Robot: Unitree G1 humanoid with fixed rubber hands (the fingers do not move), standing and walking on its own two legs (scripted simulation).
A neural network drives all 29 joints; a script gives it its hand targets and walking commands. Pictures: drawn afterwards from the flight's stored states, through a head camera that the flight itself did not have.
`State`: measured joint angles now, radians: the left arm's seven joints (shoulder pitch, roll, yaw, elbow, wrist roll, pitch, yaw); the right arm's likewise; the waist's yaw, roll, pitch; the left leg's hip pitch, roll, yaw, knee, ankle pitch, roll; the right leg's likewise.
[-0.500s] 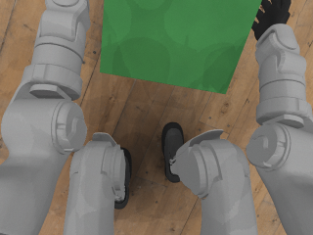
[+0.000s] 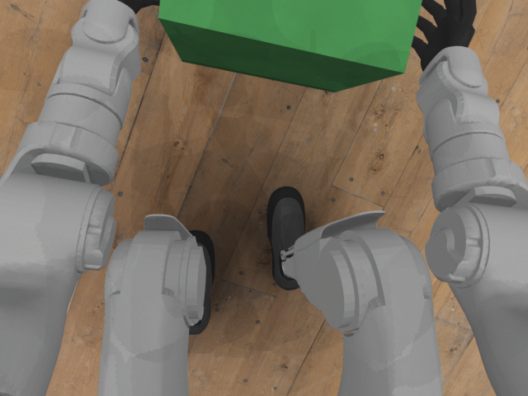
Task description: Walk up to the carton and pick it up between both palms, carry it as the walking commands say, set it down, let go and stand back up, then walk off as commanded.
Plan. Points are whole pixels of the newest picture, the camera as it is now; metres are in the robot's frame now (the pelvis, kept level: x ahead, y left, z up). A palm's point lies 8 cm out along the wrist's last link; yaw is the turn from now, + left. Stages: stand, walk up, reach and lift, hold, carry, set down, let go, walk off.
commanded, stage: set down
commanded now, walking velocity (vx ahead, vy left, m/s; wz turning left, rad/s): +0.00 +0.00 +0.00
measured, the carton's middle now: out of the picture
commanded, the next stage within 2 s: let go in 1.80 s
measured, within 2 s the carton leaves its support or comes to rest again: neither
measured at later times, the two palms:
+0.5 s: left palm out of the picture +0.57 +0.16 -0.17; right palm (459, 59) +0.49 -0.27 -0.17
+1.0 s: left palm out of the picture +0.59 +0.16 -0.02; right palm out of the picture +0.49 -0.28 -0.03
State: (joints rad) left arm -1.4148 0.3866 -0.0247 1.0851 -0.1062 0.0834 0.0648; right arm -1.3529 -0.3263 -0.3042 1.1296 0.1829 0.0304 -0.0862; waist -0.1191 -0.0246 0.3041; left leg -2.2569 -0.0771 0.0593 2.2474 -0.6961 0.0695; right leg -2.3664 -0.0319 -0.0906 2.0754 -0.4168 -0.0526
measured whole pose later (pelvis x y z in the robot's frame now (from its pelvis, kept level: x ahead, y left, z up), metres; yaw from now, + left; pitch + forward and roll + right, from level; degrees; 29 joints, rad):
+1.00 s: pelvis +0.00 -0.01 +0.07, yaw +2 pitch +43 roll +1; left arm -1.42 0.54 0.08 1.07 -0.14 0.22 -0.07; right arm -1.15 -0.30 -0.29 0.80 0.19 0.21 -0.10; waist -0.15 0.03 0.09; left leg -2.09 -0.08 0.06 1.98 -0.65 0.05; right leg -2.21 0.00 -0.06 1.84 -0.39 -0.06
